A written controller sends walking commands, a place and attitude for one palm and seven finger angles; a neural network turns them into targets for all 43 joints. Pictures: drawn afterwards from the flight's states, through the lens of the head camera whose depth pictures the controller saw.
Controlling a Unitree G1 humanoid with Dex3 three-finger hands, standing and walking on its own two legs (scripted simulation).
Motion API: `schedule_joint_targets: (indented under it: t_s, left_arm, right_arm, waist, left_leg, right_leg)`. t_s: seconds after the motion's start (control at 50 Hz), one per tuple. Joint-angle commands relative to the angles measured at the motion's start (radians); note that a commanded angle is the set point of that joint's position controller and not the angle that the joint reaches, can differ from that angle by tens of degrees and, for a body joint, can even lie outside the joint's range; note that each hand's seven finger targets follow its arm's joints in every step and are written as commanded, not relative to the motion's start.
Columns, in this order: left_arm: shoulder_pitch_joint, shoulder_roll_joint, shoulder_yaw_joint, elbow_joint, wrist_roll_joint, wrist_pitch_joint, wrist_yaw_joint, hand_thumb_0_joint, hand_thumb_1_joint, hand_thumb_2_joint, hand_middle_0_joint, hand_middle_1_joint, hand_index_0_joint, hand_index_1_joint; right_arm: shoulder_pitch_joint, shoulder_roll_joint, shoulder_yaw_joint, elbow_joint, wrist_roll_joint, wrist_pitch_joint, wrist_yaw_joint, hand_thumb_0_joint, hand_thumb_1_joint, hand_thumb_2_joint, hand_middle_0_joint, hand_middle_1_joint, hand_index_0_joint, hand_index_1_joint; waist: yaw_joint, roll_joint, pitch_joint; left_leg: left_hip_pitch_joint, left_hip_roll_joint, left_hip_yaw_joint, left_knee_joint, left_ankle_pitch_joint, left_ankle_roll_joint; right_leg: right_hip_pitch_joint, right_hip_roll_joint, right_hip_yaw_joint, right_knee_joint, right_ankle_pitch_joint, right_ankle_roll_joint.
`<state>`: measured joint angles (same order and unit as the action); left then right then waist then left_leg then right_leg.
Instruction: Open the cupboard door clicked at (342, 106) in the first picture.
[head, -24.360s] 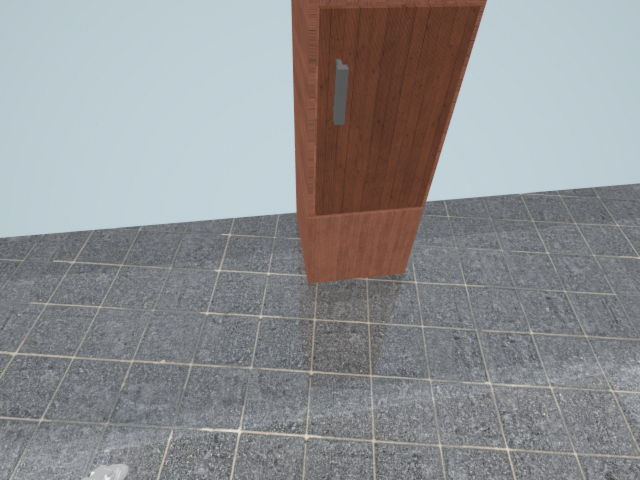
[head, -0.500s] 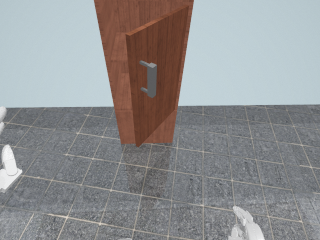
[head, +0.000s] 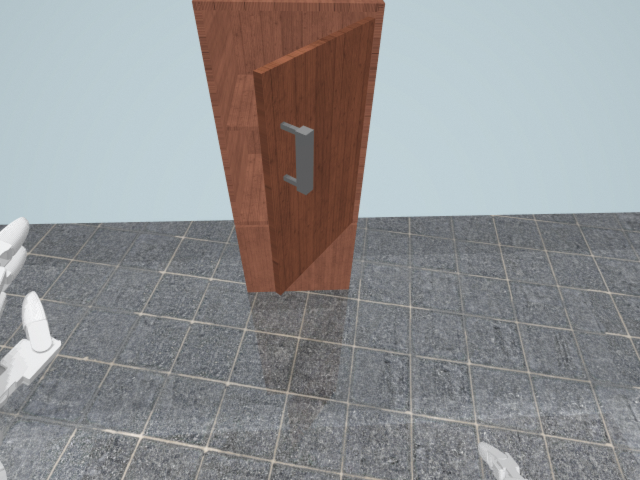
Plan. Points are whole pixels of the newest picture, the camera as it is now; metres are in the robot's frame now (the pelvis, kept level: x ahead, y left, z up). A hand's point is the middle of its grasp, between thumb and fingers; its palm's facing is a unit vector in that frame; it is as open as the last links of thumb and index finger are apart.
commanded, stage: let the arm hang, fingers relaxed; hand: left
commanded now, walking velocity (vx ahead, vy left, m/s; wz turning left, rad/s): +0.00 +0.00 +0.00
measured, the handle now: (295, 158) +0.66 +0.08 +0.05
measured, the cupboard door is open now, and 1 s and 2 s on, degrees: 51 51 51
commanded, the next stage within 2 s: look to check the result in 1.14 s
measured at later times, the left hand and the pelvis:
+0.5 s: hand out of the picture +0.01 +0.19 -0.17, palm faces +0.06 -0.97 -0.24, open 7.1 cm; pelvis -0.01 -0.02 +0.00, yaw +4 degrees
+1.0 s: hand out of the picture +0.07 +0.24 -0.14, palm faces +0.04 -0.94 -0.33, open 7.4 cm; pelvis +0.00 +0.00 +0.01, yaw +3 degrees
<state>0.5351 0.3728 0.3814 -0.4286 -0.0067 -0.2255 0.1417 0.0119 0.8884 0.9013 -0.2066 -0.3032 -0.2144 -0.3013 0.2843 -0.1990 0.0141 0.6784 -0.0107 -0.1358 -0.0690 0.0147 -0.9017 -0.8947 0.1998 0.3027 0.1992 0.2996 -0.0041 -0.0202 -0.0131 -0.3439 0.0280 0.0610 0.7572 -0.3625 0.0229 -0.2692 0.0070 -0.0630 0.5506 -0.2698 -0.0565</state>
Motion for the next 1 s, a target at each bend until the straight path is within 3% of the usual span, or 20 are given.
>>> schedule_joint_targets:
  t_s: [0.0, 0.02, 0.04, 0.06, 0.08, 0.12, 0.18, 0.2, 0.22, 0.24, 0.26, 0.28, 0.3, 0.32, 0.34, 0.38, 0.42, 0.5, 0.58, 0.98]
  left_arm:
    - [-0.093, 0.223, 0.152, -0.285, -0.011, -0.076, 0.031, 0.000, 0.900, 0.900, -0.200, -0.300, -0.200, -0.300]
    - [-0.108, -0.045, -0.306, 0.526, 0.041, 0.082, -0.106, 0.000, 0.900, 0.900, -0.200, -0.300, -0.200, -0.300]
    - [-0.126, -0.046, -0.251, 0.501, 0.042, 0.208, -0.124, 0.000, 0.900, 0.900, -0.200, -0.300, -0.200, -0.300]
    - [-0.077, -0.080, -0.263, 0.481, 0.044, 0.241, -0.126, 0.000, 0.900, 0.900, -0.200, -0.300, -0.200, -0.300]
    - [-0.140, -0.083, -0.277, 0.511, 0.045, 0.245, -0.125, 0.000, 0.900, 0.900, -0.200, -0.300, -0.200, -0.300]
    - [-0.210, -0.063, -0.298, 0.620, 0.040, 0.231, -0.128, 0.000, 0.900, 0.900, -0.200, -0.300, -0.200, -0.300]
    - [-0.213, -0.027, -0.301, 0.820, 0.035, 0.226, -0.131, 0.000, 0.900, 0.900, -0.200, -0.300, -0.200, -0.300]
    - [-0.183, 0.008, -0.297, 0.889, 0.035, 0.221, -0.132, 0.000, 0.900, 0.900, -0.200, -0.300, -0.200, -0.300]
    - [-0.177, 0.087, -0.293, 0.941, 0.041, 0.211, -0.127, 0.000, 0.900, 0.900, -0.200, -0.300, -0.200, -0.300]
    - [-0.215, 0.133, -0.294, 0.978, 0.039, 0.208, -0.131, 0.000, 0.900, 0.900, -0.200, -0.300, -0.200, -0.300]
    - [-0.263, 0.153, -0.301, 1.015, 0.038, 0.212, -0.138, 0.000, 0.900, 0.900, -0.200, -0.300, -0.200, -0.300]
    - [-0.310, 0.146, -0.311, 1.049, 0.037, 0.219, -0.142, 0.000, 0.900, 0.900, -0.200, -0.300, -0.200, -0.300]
    - [-0.331, 0.098, -0.317, 1.089, 0.033, 0.214, -0.135, 0.000, 0.900, 0.900, -0.200, -0.300, -0.200, -0.300]
    - [-0.337, 0.080, -0.320, 1.135, 0.029, 0.211, -0.130, 0.000, 0.900, 0.900, -0.200, -0.300, -0.200, -0.300]
    - [-0.334, 0.054, -0.325, 1.176, 0.023, 0.206, -0.127, 0.000, 0.900, 0.900, -0.200, -0.300, -0.200, -0.300]
    - [-0.311, 0.028, -0.317, 1.233, 0.023, 0.197, -0.122, 0.000, 0.900, 0.900, -0.200, -0.300, -0.200, -0.300]
    - [-0.303, 0.013, -0.326, 1.282, 0.016, 0.202, -0.120, 0.000, 0.900, 0.900, -0.200, -0.300, -0.200, -0.300]
    - [-0.336, 0.035, -0.327, 1.376, 0.015, 0.212, -0.125, 0.000, 0.900, 0.900, -0.200, -0.300, -0.200, -0.300]
    - [-0.361, 0.054, -0.322, 1.432, 0.018, 0.215, -0.127, 0.000, 0.900, 0.900, -0.200, -0.300, -0.200, -0.300]
    - [-0.453, 0.115, -0.326, 1.501, 0.020, 0.194, -0.125, 0.000, 0.900, 0.900, -0.200, -0.300, -0.200, -0.300]
  right_arm:
    - [-0.112, -0.125, -0.046, -0.178, -0.014, -0.071, -0.022, 0.000, -0.900, -0.900, 0.200, 0.300, 0.200, 0.300]
    - [-0.043, -0.289, -0.110, 0.059, -0.004, -0.100, 0.072, 0.000, -0.900, -0.900, 0.200, 0.300, 0.200, 0.300]
    - [0.025, -0.285, -0.106, 0.014, -0.005, 0.026, 0.077, 0.000, -0.900, -0.900, 0.200, 0.300, 0.200, 0.300]
    - [-0.001, -0.251, -0.099, -0.031, -0.018, 0.045, 0.061, 0.000, -0.900, -0.900, 0.200, 0.300, 0.200, 0.300]
    - [-0.007, -0.204, -0.082, -0.021, -0.031, 0.048, 0.057, 0.000, -0.900, -0.900, 0.200, 0.300, 0.200, 0.300]
    - [-0.033, -0.200, -0.067, -0.038, -0.045, 0.063, 0.056, 0.000, -0.900, -0.900, 0.200, 0.300, 0.200, 0.300]
    - [-0.090, -0.237, -0.070, 0.010, -0.035, 0.099, 0.060, 0.000, -0.900, -0.900, 0.200, 0.300, 0.200, 0.300]
    - [-0.118, -0.223, -0.069, 0.021, -0.024, 0.110, 0.062, 0.000, -0.900, -0.900, 0.200, 0.300, 0.200, 0.300]
    - [-0.121, -0.154, -0.059, 0.019, -0.006, 0.120, 0.066, 0.000, -0.900, -0.900, 0.200, 0.300, 0.200, 0.300]
    - [-0.097, -0.131, -0.056, 0.028, -0.004, 0.132, 0.070, 0.000, -0.900, -0.900, 0.200, 0.300, 0.200, 0.300]
    - [-0.066, -0.139, -0.055, 0.053, -0.008, 0.141, 0.074, 0.000, -0.900, -0.900, 0.200, 0.300, 0.200, 0.300]
    - [-0.028, -0.136, -0.056, 0.088, -0.008, 0.144, 0.083, 0.000, -0.900, -0.900, 0.200, 0.300, 0.200, 0.300]
    - [-0.047, -0.128, -0.056, 0.122, -0.013, 0.149, 0.076, 0.000, -0.900, -0.900, 0.200, 0.300, 0.200, 0.300]
    - [-0.026, -0.135, -0.059, 0.142, -0.009, 0.148, 0.069, 0.000, -0.900, -0.900, 0.200, 0.300, 0.200, 0.300]
    - [-0.019, -0.138, -0.057, 0.168, -0.007, 0.143, 0.062, 0.000, -0.900, -0.900, 0.200, 0.300, 0.200, 0.300]
    - [-0.015, -0.132, -0.057, 0.206, -0.010, 0.134, 0.055, 0.000, -0.900, -0.900, 0.200, 0.300, 0.200, 0.300]
    - [-0.043, -0.155, -0.054, 0.233, -0.011, 0.131, 0.050, 0.000, -0.900, -0.900, 0.200, 0.300, 0.200, 0.300]
    - [-0.040, -0.169, -0.057, 0.294, -0.014, 0.140, 0.050, 0.000, -0.900, -0.900, 0.200, 0.300, 0.200, 0.300]
    - [-0.024, -0.196, -0.064, 0.337, -0.018, 0.138, 0.052, 0.000, -0.900, -0.900, 0.200, 0.300, 0.200, 0.300]
    - [-0.138, -0.266, -0.064, 0.388, -0.012, 0.116, 0.056, 0.000, -0.900, -0.900, 0.200, 0.300, 0.200, 0.300]
  waist:
    - [-0.009, 0.113, -0.034]
    - [-0.113, 0.334, 0.021]
    - [-0.086, 0.324, 0.010]
    - [-0.069, 0.219, -0.027]
    - [-0.075, 0.106, -0.083]
    - [-0.043, -0.009, -0.097]
    - [0.022, 0.024, -0.090]
    - [0.050, 0.034, -0.084]
    - [0.045, -0.081, -0.066]
    - [0.012, -0.097, -0.011]
    - [-0.009, -0.045, 0.019]
    - [-0.046, 0.018, 0.029]
    - [-0.033, -0.084, 0.060]
    - [-0.040, -0.185, 0.030]
    - [-0.036, -0.149, 0.028]
    - [-0.032, 0.040, -0.038]
    - [-0.010, 0.130, -0.048]
    - [-0.005, 0.070, 0.046]
    - [-0.005, 0.041, 0.061]
    - [-0.002, 0.032, 0.015]
  left_leg:
    - [0.200, 0.054, -0.098, -0.392, 0.063, 0.021]
    - [0.249, 0.224, -0.332, -0.303, 0.419, 0.086]
    - [0.161, 0.313, -0.456, -0.379, 0.680, 0.192]
    - [0.136, 0.313, -0.443, -0.346, 0.753, 0.228]
    - [0.109, 0.301, -0.425, -0.339, 0.730, 0.223]
    - [0.159, 0.247, -0.346, -0.306, 0.786, 0.193]
    - [0.075, 0.167, -0.194, -0.289, 0.577, 0.106]
    - [0.002, 0.101, -0.146, -0.248, 0.379, 0.052]
    - [-0.066, -0.009, -0.090, -0.151, 0.093, -0.009]
    - [-0.057, -0.046, -0.051, -0.096, -0.095, -0.027]
    - [0.002, -0.034, -0.051, -0.058, -0.132, -0.019]
    - [0.092, -0.032, -0.037, -0.070, -0.081, -0.012]
    - [0.086, -0.043, -0.054, -0.067, 0.009, -0.008]
    - [0.085, -0.035, -0.067, -0.074, 0.063, -0.005]
    - [0.094, -0.024, -0.079, -0.116, 0.096, -0.004]
    - [0.158, 0.002, -0.106, -0.239, 0.228, -0.004]
    - [0.159, 0.061, -0.169, -0.304, 0.289, 0.011]
    - [0.095, 0.049, -0.159, -0.380, 0.095, 0.005]
    - [0.097, 0.051, -0.171, -0.424, 0.026, 0.010]
    - [0.190, 0.074, -0.173, -0.465, 0.258, 0.006]
  right_leg:
    - [-0.087, -0.132, 0.173, -0.095, -0.095, -0.012]
    - [-0.392, -0.063, 0.004, 0.280, -0.052, 0.061]
    - [-0.361, -0.024, 0.074, 0.449, -0.303, 0.063]
    - [-0.330, -0.023, 0.120, 0.568, -0.285, 0.072]
    - [-0.305, -0.016, 0.135, 0.609, -0.302, 0.075]
    - [-0.256, -0.019, 0.124, 0.497, -0.302, 0.077]
    - [-0.023, -0.004, 0.061, 0.169, -0.156, 0.071]
    - [0.091, -0.020, 0.111, 0.008, 0.003, 0.062]
    - [0.105, -0.149, 0.333, -0.162, 0.045, 0.023]
    - [0.001, -0.278, 0.496, -0.275, -0.008, -0.038]
    - [-0.084, -0.295, 0.489, -0.309, -0.143, -0.078]
    - [-0.196, -0.261, 0.428, -0.315, -0.352, -0.083]
    - [-0.185, -0.180, 0.398, -0.310, -0.259, -0.060]
    - [-0.110, -0.155, 0.346, -0.283, -0.098, -0.048]
    - [-0.059, -0.158, 0.315, -0.255, 0.059, -0.046]
    - [0.012, -0.142, 0.267, -0.184, 0.236, -0.026]
    - [0.046, -0.086, 0.203, -0.152, 0.202, 0.001]
    - [0.042, -0.077, 0.204, -0.240, -0.053, -0.006]
    - [0.031, -0.075, 0.197, -0.262, -0.136, -0.005]
    - [0.104, -0.103, 0.175, -0.237, 0.124, 0.013]
